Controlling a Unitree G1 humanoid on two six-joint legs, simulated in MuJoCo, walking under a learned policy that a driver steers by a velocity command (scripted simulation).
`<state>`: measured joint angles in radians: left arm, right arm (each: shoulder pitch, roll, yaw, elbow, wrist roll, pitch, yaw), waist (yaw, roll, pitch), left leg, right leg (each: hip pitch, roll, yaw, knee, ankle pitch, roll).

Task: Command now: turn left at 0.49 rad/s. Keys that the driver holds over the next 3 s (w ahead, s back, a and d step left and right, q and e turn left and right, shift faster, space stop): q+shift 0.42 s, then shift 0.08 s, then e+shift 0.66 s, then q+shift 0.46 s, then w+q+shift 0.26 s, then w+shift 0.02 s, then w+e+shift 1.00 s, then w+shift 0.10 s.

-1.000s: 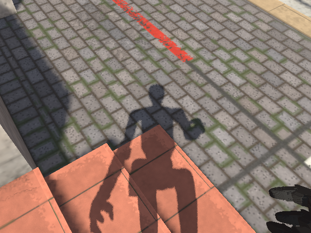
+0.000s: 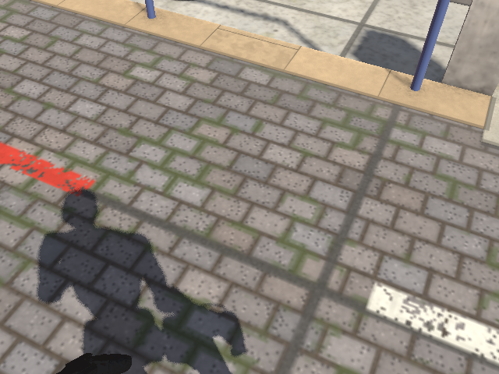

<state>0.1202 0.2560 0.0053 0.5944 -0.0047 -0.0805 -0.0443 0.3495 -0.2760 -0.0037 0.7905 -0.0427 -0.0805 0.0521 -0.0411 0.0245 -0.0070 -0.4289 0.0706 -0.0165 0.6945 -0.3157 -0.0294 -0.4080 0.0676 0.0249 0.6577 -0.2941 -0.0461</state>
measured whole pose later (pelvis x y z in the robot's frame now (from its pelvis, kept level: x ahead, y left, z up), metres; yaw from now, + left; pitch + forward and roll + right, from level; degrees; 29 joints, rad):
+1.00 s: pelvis +0.04 -0.05 +0.02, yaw +10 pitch +1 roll +3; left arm 0.28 0.27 0.07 0.66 0.05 -0.05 -0.11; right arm 0.16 -0.29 -0.09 0.67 -0.06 -0.07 -0.08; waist -0.02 -0.03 0.04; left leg -0.20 0.12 0.24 0.38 -0.17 -0.05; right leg -0.37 -0.07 -0.05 0.78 -0.36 0.01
